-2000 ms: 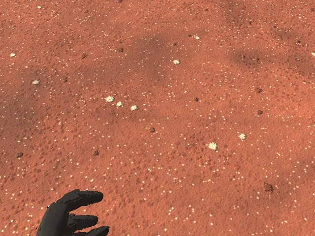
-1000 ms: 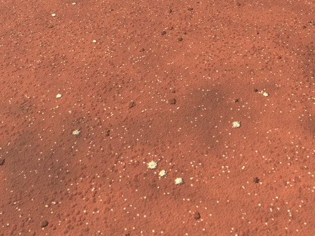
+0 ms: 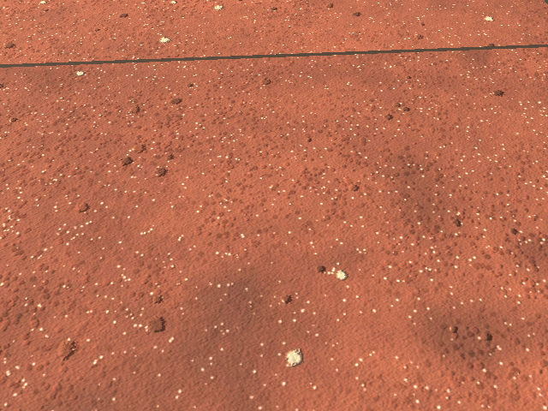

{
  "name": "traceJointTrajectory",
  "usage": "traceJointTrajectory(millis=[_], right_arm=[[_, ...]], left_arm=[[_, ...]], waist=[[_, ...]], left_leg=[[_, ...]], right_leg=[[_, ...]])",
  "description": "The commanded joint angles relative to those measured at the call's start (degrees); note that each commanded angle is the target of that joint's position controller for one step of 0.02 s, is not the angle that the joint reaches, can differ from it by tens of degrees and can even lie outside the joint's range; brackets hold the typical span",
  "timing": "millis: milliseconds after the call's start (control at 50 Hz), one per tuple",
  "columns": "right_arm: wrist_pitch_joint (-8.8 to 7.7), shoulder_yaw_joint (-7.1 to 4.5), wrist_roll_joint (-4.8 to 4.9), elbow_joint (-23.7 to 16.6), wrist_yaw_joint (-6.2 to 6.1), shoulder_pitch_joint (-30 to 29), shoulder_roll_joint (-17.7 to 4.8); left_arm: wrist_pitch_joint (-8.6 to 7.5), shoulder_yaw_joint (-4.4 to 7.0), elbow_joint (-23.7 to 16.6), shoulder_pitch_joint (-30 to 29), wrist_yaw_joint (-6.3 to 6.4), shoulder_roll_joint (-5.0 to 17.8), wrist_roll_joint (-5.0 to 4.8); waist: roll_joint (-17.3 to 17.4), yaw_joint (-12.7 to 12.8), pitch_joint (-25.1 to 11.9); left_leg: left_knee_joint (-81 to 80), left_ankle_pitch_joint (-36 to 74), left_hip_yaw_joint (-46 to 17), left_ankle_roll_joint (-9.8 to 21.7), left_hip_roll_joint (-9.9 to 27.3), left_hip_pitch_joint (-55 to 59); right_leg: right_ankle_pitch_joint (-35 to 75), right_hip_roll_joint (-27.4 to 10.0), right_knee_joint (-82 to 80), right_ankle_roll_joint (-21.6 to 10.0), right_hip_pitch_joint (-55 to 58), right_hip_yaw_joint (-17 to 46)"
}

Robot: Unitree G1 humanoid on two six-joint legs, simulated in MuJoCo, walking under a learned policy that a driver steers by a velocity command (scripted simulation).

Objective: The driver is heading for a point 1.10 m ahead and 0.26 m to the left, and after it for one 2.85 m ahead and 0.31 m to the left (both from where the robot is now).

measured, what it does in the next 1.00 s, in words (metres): walks ahead, turning left: left foot, then right foot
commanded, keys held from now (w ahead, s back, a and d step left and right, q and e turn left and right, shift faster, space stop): w+q+shift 0.60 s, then w+shift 0.02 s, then w+e+shift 0.36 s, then e+shift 0.02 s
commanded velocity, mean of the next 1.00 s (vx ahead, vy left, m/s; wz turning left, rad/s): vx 0.99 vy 0.00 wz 0.55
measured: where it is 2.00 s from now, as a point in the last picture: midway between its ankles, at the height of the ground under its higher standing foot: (122, 176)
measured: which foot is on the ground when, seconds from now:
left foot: up 0.00-0.26, down 0.28-0.72, up 0.74-1.00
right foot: down 0.00-0.28, up 0.30-0.68, down 0.70-1.00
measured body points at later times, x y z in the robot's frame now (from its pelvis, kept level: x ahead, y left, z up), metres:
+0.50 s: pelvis +0.43 +0.10 +0.00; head +0.46 +0.11 +0.44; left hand +0.52 +0.40 -0.08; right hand +0.57 -0.16 -0.13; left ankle +0.38 +0.10 -0.73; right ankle +0.61 -0.04 -0.66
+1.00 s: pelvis +0.87 +0.28 +0.00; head +0.89 +0.30 +0.45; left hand +0.63 +0.45 -0.12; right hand +1.21 +0.27 -0.03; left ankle +0.93 +0.48 -0.69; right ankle +0.84 +0.13 -0.74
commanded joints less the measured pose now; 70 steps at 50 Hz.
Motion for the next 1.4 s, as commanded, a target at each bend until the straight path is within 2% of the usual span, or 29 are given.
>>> traceJointTrajectory(millis=[20,120,180,240,260,280,300,320,380,440,600,640,680,700,720,740,760,800,880,960,1060,1080,1100,1120,1160,1180,1220,1280,1400], right_arm=[[0.92,0.81,-0.79,-7.4,1.61,-7.4,0.2],[0.92,2.17,-0.24,-12.1,3.38,-16.8,-0.5],[0.57,3.03,-0.52,-14.0,3.67,-21.1,-0.5],[0.37,0.69,0.03,-8.6,1.96,-0.7,-6.4],[0.34,-1.20,-0.18,-4.4,0.74,11.9,-9.7],[1.36,-3.47,1.49,-4.0,-0.83,9.8,-13.5],[2.08,-4.21,-1.17,-7.8,-0.85,2.5,-21.1],[2.54,-4.44,-0.65,-9.3,-1.52,5.1,-19.1],[-0.04,-2.58,-0.11,-6.9,-2.90,0.3,-12.4],[-2.17,-1.09,0.59,-7.0,-2.50,-1.2,-9.2],[-3.19,-2.44,1.41,-5.1,-1.80,3.7,-11.1],[-3.31,-2.41,1.21,-4.1,-2.51,4.1,-11.7],[-3.40,-2.47,-0.23,-2.9,-2.46,2.9,-13.8],[-3.77,-1.87,-1.14,-3.3,-2.58,0.4,-11.4],[-4.33,0.32,0.83,-5.9,-2.38,5.8,-2.3],[-4.89,1.65,0.51,-6.2,-1.78,7.7,-2.0],[-4.40,1.55,-0.49,-6.1,-1.98,1.9,-4.5],[-4.29,1.81,-2.48,-8.6,-1.31,-8.3,-5.9],[-3.21,4.00,-3.99,-13.3,-0.39,-12.6,-2.6],[-3.85,5.97,-1.58,-17.3,1.19,-21.7,-1.5],[-4.73,4.02,-2.29,-14.2,-1.83,-13.7,-4.7],[-5.40,3.19,-2.73,-13.1,-2.89,-7.2,-6.4],[-5.54,1.82,-3.76,-12.3,-4.01,2.3,-10.6],[-4.94,0.95,-0.44,-13.2,-4.04,1.5,-12.1],[-3.21,0.70,0.76,-13.2,-4.37,-2.8,-7.3],[-3.01,1.31,0.77,-12.9,-4.31,-6.0,-4.0],[-2.87,1.74,0.55,-12.2,-4.11,-11.5,-1.1],[-3.53,0.52,0.70,-10.5,-4.28,-17.0,-2.4],[-2.92,-1.48,3.48,-7.8,-4.82,-18.5,-7.4]], left_arm=[[-1.92,1.37,0.8,5.7,-0.36,3.8,-1.39],[-3.12,1.59,3.3,3.2,-0.18,4.7,-1.16],[-3.11,2.28,5.2,7.1,0.20,9.0,-1.38],[-0.34,4.01,3.8,4.4,1.14,15.6,-0.53],[0.36,4.01,2.6,2.4,0.96,15.4,-0.36],[0.22,3.32,2.5,1.7,-0.10,10.9,-0.34],[-0.90,1.39,-4.3,8.5,-0.71,6.1,-0.93],[-2.36,1.34,-5.9,1.5,-0.61,9.8,-0.59],[-1.89,-0.02,-5.6,-1.1,-0.18,7.8,0.83],[1.67,-0.41,-5.5,-0.1,-0.43,6.9,1.83],[0.95,-1.62,-11.7,-17.6,-1.58,5.5,-1.13],[0.63,-0.85,-9.9,-13.0,-1.17,7.3,-0.78],[0.30,1.39,-4.9,3.6,0.17,10.9,-0.99],[0.28,2.75,-1.7,15.8,1.38,13.4,-0.86],[-0.14,4.48,-0.6,20.5,1.54,19.7,1.29],[0.31,4.48,0.2,15.7,0.05,17.8,0.07],[0.36,3.90,-0.7,8.4,-0.68,12.8,-0.70],[0.28,2.86,1.2,7.4,-1.47,8.1,-1.41],[-0.73,2.44,5.9,12.0,-1.14,7.6,-2.09],[-0.89,4.02,4.8,8.3,-1.14,10.8,-2.46],[-0.03,4.99,7.5,14.3,-1.41,12.7,-3.92],[-0.15,5.09,7.2,13.6,-1.43,12.2,-4.41],[-0.55,3.97,4.8,12.7,-0.99,7.3,-5.01],[-0.22,0.95,3.0,20.1,0.09,-1.3,-5.09],[0.85,2.58,0.3,14.3,1.26,6.8,-5.92],[1.75,3.36,0.2,10.3,1.74,8.3,-5.58],[3.87,3.96,-1.5,8.6,1.60,6.5,-5.19],[5.13,2.84,-5.2,3.8,0.81,1.7,-4.38],[5.36,3.72,-5.7,0.7,-3.49,5.2,-3.68]], waist=[[-8.6,2.5,7.0],[-5.4,0.2,9.1],[-4.7,0.2,9.1],[-8.9,-11.2,-4.6],[-6.7,-16.1,-10.5],[4.9,-13.0,-8.3],[15.0,-2.3,-15.1],[2.8,-7.4,-19.3],[-6.9,1.1,0.8],[-6.3,4.7,4.2],[-0.2,-2.4,4.5],[0.0,-0.7,1.3],[0.1,8.2,-7.4],[-0.3,14.4,-11.5],[-18.4,10.5,-18.6],[-23.7,7.2,-17.7],[-13.4,5.6,-7.0],[-1.8,5.2,-0.3],[-5.9,1.3,4.7],[-6.2,1.7,6.2],[-3.5,-0.1,-1.1],[-4.9,-3.4,-4.9],[0.7,-6.4,-13.2],[14.1,-2.4,-25.0],[9.6,-2.6,-17.5],[4.0,-1.8,-10.9],[4.6,2.3,-2.8],[4.5,4.4,2.8],[2.3,4.5,-1.2]], left_leg=[[2.1,3.4,-2.9,-0.5,5.5,-21.0],[-12.4,15.6,4.0,1.0,3.7,-14.8],[-24.1,17.2,11.8,4.7,-1.4,-3.4],[-24.9,7.8,11.0,8.1,-7.6,19.1],[-29.4,6.0,7.1,9.7,-8.5,35.8],[-33.7,1.4,-2.5,10.7,-4.3,45.3],[-42.3,1.7,-36.3,21.6,11.5,57.6],[-51.5,-9.3,-45.2,22.8,12.8,57.1],[-56.2,-0.4,-32.9,16.4,7.0,27.7],[-58.4,5.3,-24.0,16.0,1.4,12.0],[-57.1,28.3,-22.4,9.2,-1.2,16.3],[-51.8,41.6,-21.4,7.1,0.1,23.7],[-32.7,56.8,-17.8,4.9,0.6,28.2],[-15.7,50.2,-14.7,3.9,-1.4,19.9],[9.4,11.7,-9.8,0.9,-10.3,1.6],[13.1,-8.4,-10.0,1.0,-12.9,-9.4],[12.9,-3.5,-9.3,1.7,-7.4,-13.9],[4.7,0.0,-6.3,0.9,-2.6,-10.9],[-8.0,-4.0,-4.2,-3.2,1.3,-11.9],[-30.8,12.2,0.8,-5.6,-0.5,7.2],[-43.0,18.5,2.4,-3.9,-5.7,22.4],[-43.4,22.1,-1.1,-2.7,-0.9,32.8],[-41.3,29.2,-12.8,-0.3,14.5,45.1],[-40.7,42.7,-33.1,8.0,29.7,58.5],[-42.7,42.2,-26.5,11.6,26.5,49.2],[-44.7,42.2,-18.5,9.4,21.5,41.1],[-49.2,38.2,-8.3,6.2,16.7,28.3],[-55.0,38.6,1.2,5.4,15.5,17.7],[-48.6,41.1,11.9,1.9,13.4,22.0]], right_leg=[[4.5,-16.2,-18.0,-5.7,9.3,12.7],[24.1,-10.6,-22.2,-2.9,5.0,-6.5],[58.3,-11.7,-17.5,-1.9,7.8,-10.7],[82.8,-14.8,11.0,-2.5,11.6,-9.2],[73.1,-14.0,29.3,-2.5,3.4,-8.1],[15.0,-2.7,52.8,-0.4,-12.5,-7.4],[-11.6,2.7,72.3,2.6,-34.7,0.2],[-5.5,0.9,71.6,1.6,-38.9,10.0],[-3.0,-6.4,53.8,1.8,-31.8,10.3],[-5.9,-8.4,42.2,4.2,-24.0,8.7],[23.1,-2.5,8.8,2.6,-13.5,6.0],[20.5,-0.4,4.7,0.8,-7.8,5.0],[11.2,2.0,4.9,-1.9,5.9,2.0],[3.4,-1.9,7.5,-3.3,18.6,5.2],[-16.4,-17.6,2.1,-10.7,33.0,35.4],[-21.9,-20.6,-11.4,-14.3,32.4,60.6],[-22.6,-18.8,-11.4,-15.3,24.5,54.0],[-9.6,-12.9,-11.3,-13.3,11.7,39.4],[0.9,-8.8,-15.2,-15.0,2.6,33.1],[9.3,-4.7,-21.8,-12.8,-12.9,25.0],[49.0,-1.3,2.2,-5.6,-0.6,21.2],[43.4,1.3,14.3,-3.6,-6.3,21.2],[16.8,3.9,31.0,-2.3,-14.1,17.0],[-19.3,6.1,47.1,0.2,-27.2,16.0],[-13.1,-1.0,55.8,3.1,-34.9,11.5],[-9.8,-3.2,53.9,4.0,-34.6,9.8],[-6.8,-5.5,49.8,4.5,-31.3,9.0],[-0.9,-6.7,36.2,4.5,-27.0,6.6],[17.9,-2.7,13.4,-1.2,-12.8,1.2]])
Velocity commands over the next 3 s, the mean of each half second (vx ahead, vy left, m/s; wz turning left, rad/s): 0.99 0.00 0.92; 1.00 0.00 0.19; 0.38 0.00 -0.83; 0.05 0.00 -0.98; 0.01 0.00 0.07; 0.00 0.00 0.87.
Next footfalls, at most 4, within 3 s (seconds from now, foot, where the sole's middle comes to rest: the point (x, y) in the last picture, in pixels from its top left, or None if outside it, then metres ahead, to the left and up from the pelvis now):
0.28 left None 0.42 0.11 -0.77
0.70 right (224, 281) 0.87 0.16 -0.77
1.10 left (99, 236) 1.04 0.54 -0.77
1.48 right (160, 167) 1.33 0.39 -0.77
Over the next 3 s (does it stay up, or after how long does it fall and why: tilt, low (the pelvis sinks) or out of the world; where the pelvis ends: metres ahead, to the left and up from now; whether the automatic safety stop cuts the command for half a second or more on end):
stays up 1.29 0.56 0.00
